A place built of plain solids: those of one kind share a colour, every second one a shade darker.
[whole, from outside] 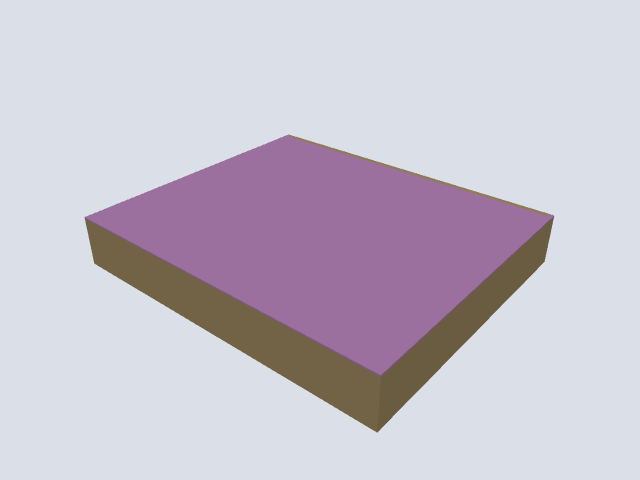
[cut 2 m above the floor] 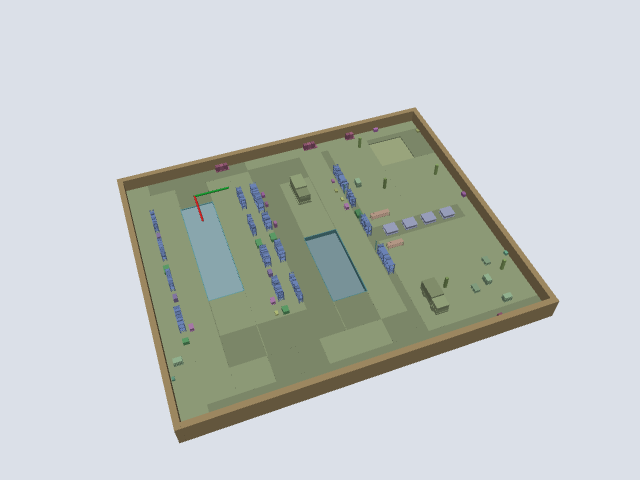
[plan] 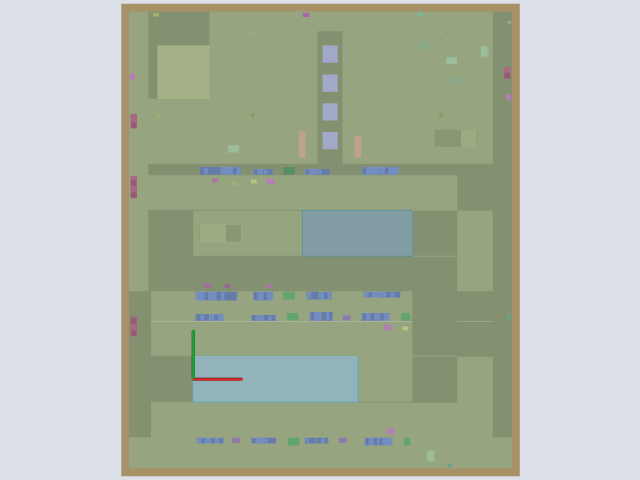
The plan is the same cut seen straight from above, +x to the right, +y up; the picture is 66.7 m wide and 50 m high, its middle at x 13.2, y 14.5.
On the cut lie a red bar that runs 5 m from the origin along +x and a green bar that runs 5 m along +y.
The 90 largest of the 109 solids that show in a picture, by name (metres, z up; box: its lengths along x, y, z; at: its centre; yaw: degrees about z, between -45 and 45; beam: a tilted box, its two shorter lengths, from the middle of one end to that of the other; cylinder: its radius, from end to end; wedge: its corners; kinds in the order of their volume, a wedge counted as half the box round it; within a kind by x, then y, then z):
{
 "floor_1": {"box": [2.0, 29.15, 1.4], "at": [-5.7, 23.73, -0.7]},
 "floor_2": {"box": [2.3, 15.2, 1.4], "at": [-5.55, 1.55, -0.7]},
 "floor_3": {"box": [0.98, 9.12, 1.4], "at": [-4.21, 33.74, -0.7]},
 "floor_4": {"box": [4.7, 4.7, 1.4], "at": [-2.35, 15.2, -0.7]},
 "floor_5": {"box": [4.3, 0.1, 1.4], "at": [-2.25, -2.4, -0.7]},
 "floor_6": {"box": [4.3, 4.7, 1.4], "at": [-2.25, 0.0, -0.7]},
 "floor_7": {"box": [4.3, 0.1, 1.4], "at": [-2.25, 2.4, -0.7]},
 "floor_8": {"box": [5.4, 3.52, 1.4], "at": [-1.02, 36.54, -0.7]},
 "floor_9": {"box": [16.0, 0.1, 1.4], "at": [3.3, 12.8, -0.7]},
 "floor_10": {"box": [16.0, 0.1, 1.4], "at": [3.3, 17.6, -0.7]},
 "floor_11": {"box": [17.65, 6.73, 1.4], "at": [4.12, 25.81, -0.7]},
 "floor_12": {"box": [11.3, 4.7, 1.4], "at": [5.65, 15.2, -0.7]},
 "floor_13": {"box": [11.27, 9.12, 1.4], "at": [7.32, 33.74, -0.7]},
 "floor_14": {"box": [27.5, 3.6, 1.4], "at": [9.05, 10.95, -0.7]},
 "floor_15": {"box": [27.2, 3.6, 1.4], "at": [9.2, 4.25, -0.7]},
 "floor_16": {"box": [27.2, 3.1, 1.4], "at": [9.2, 7.6, -0.7]},
 "floor_17": {"box": [32.2, 3.6, 1.4], "at": [11.4, 19.45, -0.7]},
 "floor_18": {"box": [39.9, 3.25, 1.4], "at": [13.25, -7.67, -0.7]},
 "floor_19": {"box": [35.9, 1.2, 1.4], "at": [13.25, 21.85, -0.7]},
 "floor_20": {"box": [35.6, 3.6, 1.4], "at": [13.4, -4.25, -0.7]},
 "floor_21": {"box": [2.6, 13.8, 1.4], "at": [14.25, 29.35, -0.7]},
 "floor_22": {"box": [2.6, 2.05, 1.4], "at": [14.25, 37.27, -0.7]},
 "floor_23": {"box": [5.6, 4.7, 1.4], "at": [20.0, 0.0, -0.7]},
 "floor_24": {"box": [10.3, 0.1, 1.4], "at": [22.35, -2.4, -0.7]},
 "floor_25": {"box": [10.3, 0.1, 1.4], "at": [22.35, 2.4, -0.7]},
 "floor_26": {"box": [15.65, 15.85, 1.4], "at": [23.38, 30.38, -0.7]},
 "floor_27": {"box": [4.7, 4.7, 1.4], "at": [25.15, 0.0, -0.7]},
 "floor_28": {"box": [4.7, 10.3, 1.4], "at": [25.15, 7.6, -0.7]},
 "floor_29": {"box": [4.6, 0.1, 1.4], "at": [25.2, 12.8, -0.7]},
 "floor_30": {"box": [4.6, 4.7, 1.4], "at": [25.2, 15.2, -0.7]},
 "floor_31": {"box": [4.6, 0.1, 1.4], "at": [25.2, 17.6, -0.7]},
 "floor_32": {"box": [3.7, 4.7, 1.4], "at": [29.35, 0.0, -0.7]},
 "floor_33": {"box": [3.7, 3.7, 1.4], "at": [29.35, 4.2, -0.7]},
 "floor_34": {"box": [3.7, 3.1, 1.4], "at": [29.35, 7.6, -0.7]},
 "floor_35": {"box": [3.7, 3.7, 1.4], "at": [29.35, 11.0, -0.7]},
 "floor_36": {"box": [3.7, 4.7, 1.4], "at": [29.35, 15.2, -0.7]},
 "floor_37": {"box": [3.7, 3.7, 1.4], "at": [29.35, 19.4, -0.7]},
 "floor_38": {"box": [2.0, 44.35, 1.4], "at": [32.2, 16.12, -0.7]},
 "wall_1": {"box": [0.8, 47.6, 7.5], "at": [-7.1, 14.5, 2.35]},
 "wall_2": {"box": [41.5, 0.8, 7.5], "at": [13.25, -9.7, 2.35]},
 "wall_3": {"box": [41.5, 0.8, 7.5], "at": [13.25, 38.7, 2.35]},
 "wall_4": {"box": [0.8, 47.6, 7.5], "at": [33.6, 14.5, 2.35]},
 "ceil_hall_1": {"box": [41.5, 49.2, 0.2], "at": [13.25, 14.5, 6.0]},
 "floor_pit_1": {"box": [17.1, 4.7, 1.24], "at": [8.55, 0.0, -0.78]},
 "floor_pit_2": {"box": [11.4, 4.7, 0.66], "at": [17.1, 15.2, -1.07]},
 "floor_washbay_1": {"box": [5.4, 5.6, 1.26], "at": [-1.02, 31.98, -0.77]},
 "vehicle_1": {"box": [2.7, 1.8, 1.03], "at": [2.05, 15.2, 1.35]},
 "vehicle_2": {"box": [4.5, 2.0, 0.22], "at": [2.85, 15.2, 0.11]},
 "vehicle_3": {"box": [4.3, 1.8, 0.62], "at": [2.85, 15.2, 0.53]},
 "vehicle_4": {"box": [1.6, 1.72, 0.73], "at": [4.2, 15.2, 1.2]},
 "vehicle_5": {"box": [2.8, 1.8, 1.03], "at": [26.5, 25.09, 1.51]},
 "vehicle_6": {"box": [4.4, 1.8, 0.62], "at": [27.3, 25.09, 0.69]},
 "vehicle_7": {"box": [1.6, 1.72, 0.73], "at": [28.7, 25.09, 1.36]},
 "floor_band_1": {"box": [17.2, 0.1, 1.4], "at": [8.5, 2.4, -0.7]},
 "floor_band_2": {"box": [17.3, 0.1, 1.4], "at": [8.55, -2.4, -0.7]},
 "floor_band_3": {"box": [0.1, 4.7, 1.4], "at": [11.35, 15.2, -0.7]},
 "floor_band_4": {"box": [11.5, 0.1, 1.4], "at": [17.05, 17.6, -0.7]},
 "floor_band_5": {"box": [11.6, 0.1, 1.4], "at": [17.1, 12.8, -0.7]},
 "floor_band_6": {"box": [0.1, 4.8, 1.4], "at": [17.15, 0.05, -0.7]},
 "floor_band_7": {"box": [0.1, 4.8, 1.4], "at": [22.85, 15.25, -0.7]},
 "stand_1": {"box": [1.2, 0.8, 0.6], "at": [9.96, 8.7, 0.3]},
 "stand_2": {"box": [1.2, 0.8, 0.6], "at": [9.96, 21.7, 0.3]},
 "stand_3": {"box": [1.2, 0.8, 0.6], "at": [10.34, 6.5, 0.3]},
 "stand_4": {"box": [1.2, 0.8, 0.6], "at": [10.44, -6.5, 0.3]},
 "stand_5": {"box": [0.94, 0.8, 0.6], "at": [22.13, 6.5, 0.3]},
 "stand_6": {"box": [0.64, 0.8, 0.6], "at": [22.28, -6.5, 0.3]},
 "pallet_1": {"box": [1.1, 0.7, 0.39], "at": [4.16, 23.99, 0.69]},
 "pallet_2": {"box": [1.16, 0.76, 0.34], "at": [23.98, 34.73, 0.31]},
 "pallet_3": {"box": [0.7, 1.1, 0.32], "at": [24.73, -8.01, 0.61]},
 "pallet_4": {"box": [1.1, 0.7, 0.33], "at": [26.93, 33.17, 0.71]},
 "pallet_5": {"box": [1.16, 0.76, 0.33], "at": [27.53, 31.09, 0.3]},
 "pallet_6": {"box": [0.7, 1.1, 0.29], "at": [30.32, 34.14, 0.69]},
 "wall_column_1": {"box": [0.36, 0.36, 5.9], "at": [25.8, 27.5, 2.95]},
 "wall_column_2": {"box": [0.36, 0.36, 5.9], "at": [25.8, 36.1, 2.95]},
 "cart_1": {"box": [0.8, 0.55, 0.82], "at": [4.46, -6.38, 0.51]},
 "cart_2": {"box": [0.8, 0.55, 0.82], "at": [15.58, -6.38, 0.51]},
 "cart_3": {"box": [0.8, 0.55, 0.82], "at": [15.98, 6.38, 0.51]},
 "lifttable_1": {"box": [1.6, 1.8, 0.07], "at": [14.25, 24.85, 0.58]},
 "lifttable_2": {"box": [1.6, 1.8, 0.07], "at": [14.25, 27.85, 0.58]},
 "lifttable_3": {"box": [1.6, 1.8, 0.07], "at": [14.25, 30.85, 0.58]},
 "lifttable_4": {"box": [1.6, 1.8, 0.07], "at": [14.25, 33.85, 0.58]},
 "rack_1": {"box": [2.05, 0.9, 0.05], "at": [1.32, 8.65, 1.86]},
 "rack_2": {"box": [2.05, 0.8, 0.05], "at": [1.73, 21.7, 1.6]},
 "rack_3": {"box": [2.05, 0.9, 0.05], "at": [3.48, 8.65, 1.86]},
 "rack_4": {"box": [2.05, 0.8, 0.05], "at": [3.88, 21.7, 1.6]},
 "drums_1": {"box": [0.7, 2.3, 0.12], "at": [-6.2, 20.01, 0.06]},
 "drums_2": {"box": [0.7, 1.2, 0.12], "at": [32.7, 31.91, 0.06]},
 "workbench_1": {"box": [0.58, 2.68, 0.05], "at": [11.35, 24.45, 0.2]},
 "workbench_2": {"box": [0.7, 2.8, 0.05], "at": [11.35, 24.45, 0.88]},
 "workbench_3": {"box": [0.7, 2.3, 0.05], "at": [17.15, 24.2, 0.88]}
}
